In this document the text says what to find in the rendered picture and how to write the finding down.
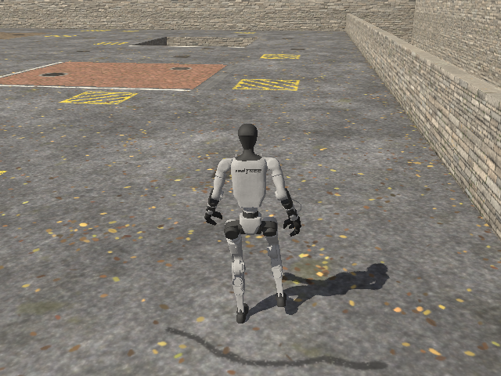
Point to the left robot shin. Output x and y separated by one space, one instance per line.
238 283

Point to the left robot forearm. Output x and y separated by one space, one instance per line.
211 205

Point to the right robot hand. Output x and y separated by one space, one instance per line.
296 224

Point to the right robot shin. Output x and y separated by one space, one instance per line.
277 271

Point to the robot shin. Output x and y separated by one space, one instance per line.
277 271
238 283

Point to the right robot upper arm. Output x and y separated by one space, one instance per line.
277 177

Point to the right robot forearm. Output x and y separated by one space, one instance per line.
289 207

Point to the left robot hand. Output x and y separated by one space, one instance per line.
215 214

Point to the left robot upper arm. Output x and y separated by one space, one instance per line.
219 180

